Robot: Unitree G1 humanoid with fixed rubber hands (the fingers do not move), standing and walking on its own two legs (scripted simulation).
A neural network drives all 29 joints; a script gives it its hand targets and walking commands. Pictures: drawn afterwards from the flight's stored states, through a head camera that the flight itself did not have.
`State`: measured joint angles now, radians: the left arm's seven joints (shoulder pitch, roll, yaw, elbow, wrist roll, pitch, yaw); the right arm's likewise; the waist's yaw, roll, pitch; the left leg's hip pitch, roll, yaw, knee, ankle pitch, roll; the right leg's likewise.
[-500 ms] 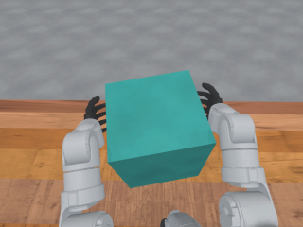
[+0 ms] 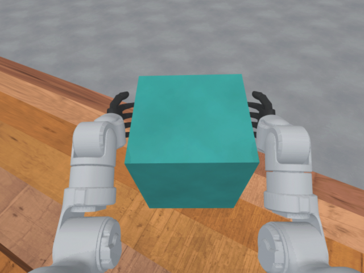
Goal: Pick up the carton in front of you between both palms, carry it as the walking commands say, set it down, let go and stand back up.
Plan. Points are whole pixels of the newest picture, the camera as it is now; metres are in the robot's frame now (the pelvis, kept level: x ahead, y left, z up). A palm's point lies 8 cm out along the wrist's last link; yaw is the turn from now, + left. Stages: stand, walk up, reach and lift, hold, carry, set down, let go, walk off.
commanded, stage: carry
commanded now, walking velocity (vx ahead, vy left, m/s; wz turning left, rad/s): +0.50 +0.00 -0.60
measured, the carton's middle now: (190, 148) +0.38 +0.00 +0.06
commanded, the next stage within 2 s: none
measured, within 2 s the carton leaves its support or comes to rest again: neither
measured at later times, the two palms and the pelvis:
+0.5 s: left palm (175, 90) +0.77 +0.06 -0.11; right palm (252, 85) +0.77 -0.24 -0.10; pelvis +0.41 -0.08 -0.16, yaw -9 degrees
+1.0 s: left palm (230, 58) +1.16 -0.22 -0.23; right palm (287, 72) +0.99 -0.47 -0.21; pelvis +0.79 -0.13 -0.33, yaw -28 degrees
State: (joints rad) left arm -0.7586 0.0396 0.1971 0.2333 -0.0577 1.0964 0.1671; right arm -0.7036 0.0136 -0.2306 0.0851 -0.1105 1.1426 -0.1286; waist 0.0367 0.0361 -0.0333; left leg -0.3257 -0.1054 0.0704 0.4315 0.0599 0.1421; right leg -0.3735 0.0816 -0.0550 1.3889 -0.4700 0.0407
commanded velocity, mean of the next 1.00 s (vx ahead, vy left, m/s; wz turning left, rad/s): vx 0.50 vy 0.00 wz -0.58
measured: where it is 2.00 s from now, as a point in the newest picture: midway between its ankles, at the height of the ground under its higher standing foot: (221, 142)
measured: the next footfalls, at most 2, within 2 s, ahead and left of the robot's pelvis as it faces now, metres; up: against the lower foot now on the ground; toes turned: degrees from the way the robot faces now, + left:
right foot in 0.24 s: +0.39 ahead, -0.08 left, -0.11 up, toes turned +0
left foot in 0.68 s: +0.69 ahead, -0.04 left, -0.24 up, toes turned -22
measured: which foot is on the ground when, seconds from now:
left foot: down 0.00-0.24, up 0.26-0.66, down 0.68-1.00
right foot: up 0.00-0.22, down 0.24-0.68, up 0.70-1.00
